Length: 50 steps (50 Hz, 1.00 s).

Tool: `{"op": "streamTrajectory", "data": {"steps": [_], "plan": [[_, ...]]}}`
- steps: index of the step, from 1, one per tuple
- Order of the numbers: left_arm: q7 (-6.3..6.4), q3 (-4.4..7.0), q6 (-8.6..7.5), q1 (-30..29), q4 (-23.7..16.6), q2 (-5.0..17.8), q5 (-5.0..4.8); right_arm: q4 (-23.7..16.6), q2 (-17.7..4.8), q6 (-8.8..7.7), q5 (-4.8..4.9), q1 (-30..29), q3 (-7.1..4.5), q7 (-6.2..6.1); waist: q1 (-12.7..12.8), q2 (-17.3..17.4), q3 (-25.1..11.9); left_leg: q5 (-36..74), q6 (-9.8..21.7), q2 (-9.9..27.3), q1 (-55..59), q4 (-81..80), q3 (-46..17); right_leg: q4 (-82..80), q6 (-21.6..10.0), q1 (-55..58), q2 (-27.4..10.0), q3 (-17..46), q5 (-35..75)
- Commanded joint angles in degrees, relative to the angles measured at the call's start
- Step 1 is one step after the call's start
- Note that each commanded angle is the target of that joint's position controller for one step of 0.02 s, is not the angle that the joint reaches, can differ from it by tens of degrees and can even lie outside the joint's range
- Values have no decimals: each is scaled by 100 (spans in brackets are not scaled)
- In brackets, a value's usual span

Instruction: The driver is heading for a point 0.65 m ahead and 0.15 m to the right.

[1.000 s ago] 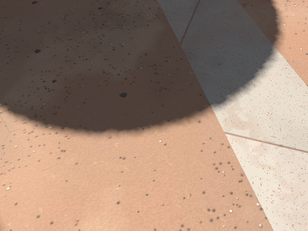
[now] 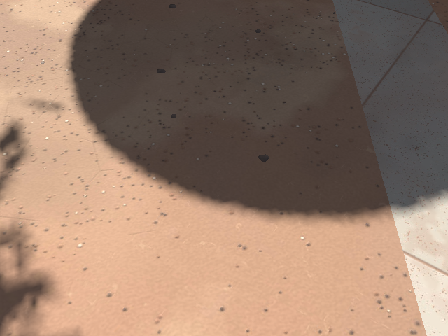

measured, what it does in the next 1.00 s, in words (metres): walks ahead: left foot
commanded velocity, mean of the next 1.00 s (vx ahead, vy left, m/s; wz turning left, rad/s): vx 0.12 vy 0.00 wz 0.01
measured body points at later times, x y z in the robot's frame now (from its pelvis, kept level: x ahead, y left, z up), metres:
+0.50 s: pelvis +0.00 -0.02 +0.00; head +0.01 -0.02 +0.45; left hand +0.10 +0.24 -0.13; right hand +0.08 -0.28 -0.13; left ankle +0.00 +0.12 -0.73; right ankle -0.01 -0.12 -0.73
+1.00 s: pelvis +0.09 +0.04 +0.01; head +0.10 +0.07 +0.46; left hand +0.16 +0.32 -0.14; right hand +0.11 -0.23 -0.12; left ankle +0.07 +0.14 -0.73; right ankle +0.04 -0.10 -0.66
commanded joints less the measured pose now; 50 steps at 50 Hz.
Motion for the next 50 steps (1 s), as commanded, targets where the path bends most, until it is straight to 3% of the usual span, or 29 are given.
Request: {"op": "streamTrajectory", "data": {"steps": [1, 13, 28, 30, 31, 33, 35, 38, 41, 43, 44, 45, 46, 47, 48, 50], "plan": [[10, 158, -70, -99, -286, 698, -9, -316, -552, -79, 6, -88, -147, -48, 52, 37, -306, 1278, 84, 337, 110, -374, -320, -512, -187, 77, -383, 398, 1090], [-12, 113, -84, -50, 205, 664, -26, 55, -560, -50, 21, 57, -179, -158, 35, -32, -202, 1426, 5, 360, 353, -434, -283, -681, -195, 26, -304, 368, 1057], [24, 74, -71, 84, 903, 709, -40, 828, -516, -63, 46, 133, -178, -214, 71, -39, -51, 1304, -89, 336, 412, -629, -153, -943, -259, 62, -267, 409, 905], [57, 103, -34, 226, 1021, 795, -78, 977, -423, -62, 78, 226, -159, -223, 112, -240, -85, 13, -59, 62, 230, -377, 171, -1161, -396, 95, -243, 519, -753], [81, 167, -10, 320, 1044, 991, -121, 959, -417, -89, 107, 148, -160, -221, 186, -520, 84, -750, -32, -105, -198, 32, 399, -1407, -612, 67, -459, 911, -1854], [127, 276, -31, 604, 1095, 1322, -157, 750, -424, -257, 173, -250, -139, -173, 341, -1009, 575, -1008, 33, 100, -1174, 1052, 571, -2219, -1273, 10, -1584, 2431, -3126], [145, 312, -152, 685, 1077, 1312, -103, 674, -504, -431, 239, -450, -165, -85, 394, -894, 817, -1274, 128, 517, -1977, 1976, 280, -2473, -1599, 223, -2060, 3017, -2561], [114, 315, -224, 480, 945, 1186, -227, 747, -487, -595, 251, -379, -168, 39, 255, -620, 521, -1055, 216, 732, -1866, 1322, 389, -2352, -1272, 636, -1698, 2152, -1403], [84, 351, -151, 319, 913, 1297, -289, 1054, -321, -660, 231, 105, -161, 113, -71, -601, 158, 290, 109, 292, 68, -59, 1013, -1929, -1039, -259, -1077, 1053, -685], [49, 265, -135, 404, 925, 1041, -241, 1410, -432, -600, 254, 934, -253, 86, -402, -365, -73, 428, 73, 50, 1343, -316, 1113, -1175, -869, -990, -794, 761, -709], [1, 145, -176, 287, 864, 672, -173, 1482, -650, -598, 261, 1427, -319, 42, -635, 279, -154, -101, 302, 710, 1924, -826, 124, 170, -564, -1540, -415, 296, -439], [-18, 33, -284, 216, 583, 269, -93, 1487, -1378, -616, 219, 1949, -440, 36, -665, 1787, -423, -1128, 1059, 2135, 2521, -1745, -2385, 2191, -202, -2698, 198, -277, -1130], [-12, 124, -375, 97, 474, 626, -255, 1509, -1199, -716, 98, 1871, -347, 125, -580, 1328, -259, -2268, 1615, 2609, 2117, -2236, -3657, 3321, -283, -3220, 126, 383, -1527], [-40, 178, -443, 71, 445, 870, -389, 1347, -960, -796, 115, 1310, -255, 161, -339, 847, 289, -2489, 1524, 2499, 1838, -2276, -3195, 3702, -433, -3686, -254, 562, -983], [-65, 200, -480, 123, 503, 938, -375, 1230, -758, -833, 114, 933, -179, 193, -207, 688, 441, -1938, 1314, 2189, 1652, -2297, -2520, 3703, -494, -3674, -463, 489, -409], [-93, 255, -498, 95, 556, 940, -211, 1148, -590, -810, 96, 668, -90, 223, -67, 532, 434, -410, 990, 1750, 1405, -2354, -1438, 3187, -443, -3338, -716, 411, 385]]}}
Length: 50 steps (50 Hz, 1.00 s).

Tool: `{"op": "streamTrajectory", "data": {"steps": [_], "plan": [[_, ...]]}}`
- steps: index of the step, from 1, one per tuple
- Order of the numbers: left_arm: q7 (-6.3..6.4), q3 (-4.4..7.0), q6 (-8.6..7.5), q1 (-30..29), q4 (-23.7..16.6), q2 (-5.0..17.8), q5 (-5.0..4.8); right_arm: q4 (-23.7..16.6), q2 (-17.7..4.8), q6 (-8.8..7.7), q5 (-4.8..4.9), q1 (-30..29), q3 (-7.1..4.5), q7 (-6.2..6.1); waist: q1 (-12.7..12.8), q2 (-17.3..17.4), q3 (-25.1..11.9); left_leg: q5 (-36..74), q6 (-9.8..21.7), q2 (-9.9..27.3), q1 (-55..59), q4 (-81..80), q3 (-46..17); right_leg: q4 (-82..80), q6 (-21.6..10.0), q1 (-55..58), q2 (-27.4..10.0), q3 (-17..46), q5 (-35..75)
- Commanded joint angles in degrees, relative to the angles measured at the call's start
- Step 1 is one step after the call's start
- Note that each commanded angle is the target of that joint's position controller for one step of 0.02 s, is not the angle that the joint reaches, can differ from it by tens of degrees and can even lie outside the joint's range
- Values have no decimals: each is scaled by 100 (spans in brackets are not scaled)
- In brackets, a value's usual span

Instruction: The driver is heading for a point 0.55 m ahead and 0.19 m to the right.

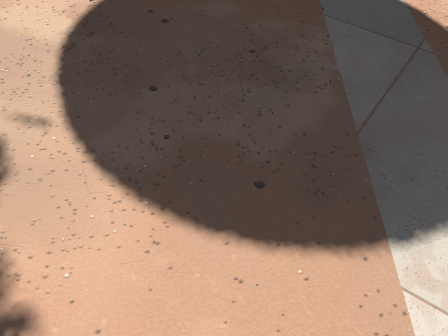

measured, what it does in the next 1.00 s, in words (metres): walks ahead: right foot, then left foot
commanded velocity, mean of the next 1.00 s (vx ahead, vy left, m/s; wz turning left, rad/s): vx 0.30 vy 0.00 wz -0.18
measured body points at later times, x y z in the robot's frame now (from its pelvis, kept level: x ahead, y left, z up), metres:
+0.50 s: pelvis +0.27 -0.05 -0.01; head +0.30 -0.05 +0.44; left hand +0.40 +0.21 -0.13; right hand +0.30 -0.32 -0.15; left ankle +0.15 +0.09 -0.64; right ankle +0.34 -0.13 -0.74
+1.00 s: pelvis +0.43 -0.02 +0.00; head +0.46 -0.01 +0.44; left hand +0.58 +0.24 -0.14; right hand +0.52 -0.30 -0.11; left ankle +0.53 +0.06 -0.74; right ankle +0.35 -0.15 -0.69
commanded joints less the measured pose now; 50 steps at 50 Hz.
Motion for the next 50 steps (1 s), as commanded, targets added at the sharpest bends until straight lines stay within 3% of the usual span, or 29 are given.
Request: {"op": "streamTrajectory", "data": {"steps": [1, 4, 7, 12, 14, 16, 17, 18, 19, 20, 21, 22, 23, 24, 25, 26, 29, 31, 36, 39, 40, 41, 42, 43, 44, 45, 46, 48, 50], "plan": [[-73, 129, -157, -492, -457, 484, 83, -235, -616, -51, -49, 89, -26, 25, -43, 871, 604, 110, 647, 1428, 1000, -1807, -1815, -13, 8, -1998, -571, 209, 872], [-104, 88, -80, -832, -581, 239, 140, -102, -708, 2, -51, 493, -25, -67, -136, 717, 575, 1456, 757, 1272, 1023, -1834, -1195, -632, 280, -2070, -516, -49, 1384], [-113, 7, -80, -1549, -876, 47, 127, -94, -816, 46, -51, 568, -25, -156, -272, 666, 689, 1736, 741, 1132, 719, -1962, -788, -1872, 428, -1744, -359, -216, 2005], [-221, -38, -115, -2250, -1182, 61, 65, 72, -864, 82, 39, 903, -60, -202, -348, 712, 916, 1831, 726, 1368, 1002, -2003, -594, -2953, 269, -1351, -173, -243, 2433], [-281, -5, -152, -2252, -1248, 180, 65, 79, -920, 134, 58, 841, -105, -214, -200, 713, 825, 2367, 653, 1536, 1443, -1722, -554, -3152, 98, -1258, -138, -194, 2184], [-291, 107, -165, -1768, -1160, 419, 69, 19, -1063, 203, 15, 684, -163, -222, 129, 883, 364, 4091, 540, 1581, 1749, -1023, -489, -3125, -87, -486, 115, -350, 1777], [-262, 222, -151, -1048, -965, 608, 61, -11, -1083, 263, -24, 600, -173, -219, 507, 969, -113, 5066, 452, 1450, 1707, -152, -360, -3107, -229, 423, 318, -502, 1650], [-209, 354, -118, -38, -667, 846, 51, -74, -996, 302, -64, 568, -128, -216, 951, 918, -731, 5001, 281, 1191, 1080, 1090, -206, -3054, -417, 1880, 230, -403, 1712], [-163, 480, -85, 869, -475, 1328, 182, -213, -525, 250, -129, 1065, 16, -161, 877, -58, -1675, 2972, -12, 606, -987, 3205, -2, -2931, -1124, 4219, -1122, 1557, 1169], [-212, 441, -62, 1105, -345, 1267, 148, -119, -33, 91, -100, 1429, 175, -101, 663, -1173, -2395, -1571, -197, -295, -2324, 4676, -560, -4037, -1716, 5080, -1962, 4094, -260], [-219, 306, -82, 730, -371, 819, 89, -275, -648, -69, 82, 758, 21, -71, 742, -853, -1590, -1573, -48, 18, -3007, 5281, -941, -4495, -1426, 4552, -1700, 4063, -649], [-209, 256, -103, 69, -532, 677, 116, -483, -890, -177, 185, 194, -37, -81, 574, -537, -662, -1077, 1, 248, -3221, 5269, -763, -4610, -1264, 3543, -1567, 3232, 347], [-213, 216, -127, -417, -665, 567, 175, -529, -925, -228, 116, -72, -54, -136, 369, 48, -274, -619, -25, 478, -2906, 5008, -667, -4650, -1190, 2572, -1383, 2504, 1786], [-226, 186, -147, -627, -725, 457, 249, -534, -898, -205, 16, -66, -100, -179, 141, 188, -105, -433, -92, 633, -2478, 4750, -635, -4646, -1146, 1864, -1195, 1909, 3085], [-230, 160, -152, -670, -728, 366, 298, -572, -816, -146, -43, 37, -107, -201, -26, 160, -169, -401, -149, 700, -2090, 4572, -664, -4685, -1145, 1495, -1051, 1575, 3871], [-226, 162, -151, -658, -722, 391, 285, -628, -695, -82, -57, 74, -103, -226, -109, 97, -165, -415, -226, 692, -1950, 4321, -642, -4721, -1183, 1277, -980, 1359, 4327], [-108, 248, -128, -491, -665, 729, 257, -888, -620, 106, -120, -228, -101, -320, -193, 3, -121, -69, -498, 534, -1890, 3289, -495, -4720, -1258, 788, -837, 962, 5056], [-19, 305, -35, -361, -662, 881, 202, -1060, -615, 179, -141, -638, -80, -344, -93, -62, -215, 549, -579, 397, -1818, 2483, -471, -4631, -1099, 747, -685, 848, 4809], [128, 343, 218, -11, -594, 915, 84, -1378, -705, 256, -49, -1532, -65, -290, 215, -228, -311, 1366, -651, 38, -1483, 1073, -624, -4310, -745, 986, -562, 1202, 3479], [206, 324, 302, -63, -612, 801, 100, -1371, -917, 192, -65, -1449, -126, -226, 149, -343, -350, 1179, -566, 98, -1287, 477, -747, -3897, -640, 1426, -692, 1619, 2898], [225, 297, 320, -184, -655, 723, 99, -1306, -951, 138, -84, -1256, -151, -209, 20, -359, -372, 1416, -448, 112, -969, 92, -683, -3621, -540, 1445, -611, 1664, 2738], [230, 239, 324, -109, -675, 553, 126, -1266, -1038, 81, -147, -1103, -177, -214, -31, -251, -428, 2068, -260, 302, -491, -356, -713, -3247, -341, 1355, -353, 1604, 2442], [223, 139, 300, 113, -743, 267, 245, -1317, -1330, 57, -265, -932, -214, -250, 53, 453, -866, 3829, 119, 1228, 419, -250, -1469, -2340, -89, 945, 70, 1268, 1387], [214, 91, 270, 861, -644, 80, 264, -1381, -1429, 151, -342, -1000, -211, -266, 388, 1660, -1110, 5495, 1078, 2194, 1384, 30, -2554, -1162, 229, -124, 852, 802, -1757], [212, 134, 298, 996, -619, 452, 180, -1324, -1019, 212, -252, -856, -132, -212, 297, 1680, -1415, 4309, 1534, 2547, 1286, -261, -3306, -424, 412, -436, 654, 827, -2189], [244, 254, 392, 639, -595, 857, 122, -1395, -812, 219, -153, -1027, -68, -160, 179, 1062, -1054, 3253, 1374, 2176, 1003, -366, -2962, 40, 542, -581, 500, 847, -1855], [297, 291, 509, 376, -590, 846, 120, -1404, -784, 240, -135, -1241, -47, -129, 190, 794, -812, 2547, 1114, 1860, 679, -428, -2545, 176, 656, -653, 386, 821, -1484], [345, 288, 690, 271, -576, 685, 169, -1403, -766, 296, -153, -1621, -3, -104, 305, 883, -449, 1888, 948, 1535, -202, -699, -1996, -66, 831, -207, 192, 724, -986], [309, 210, 687, 273, -561, 397, 172, -1291, -802, 354, -184, -1671, -16, -117, 347, 1131, -337, 1676, 861, 1150, -623, -821, -1449, -894, 899, 344, 178, 306, -737]]}}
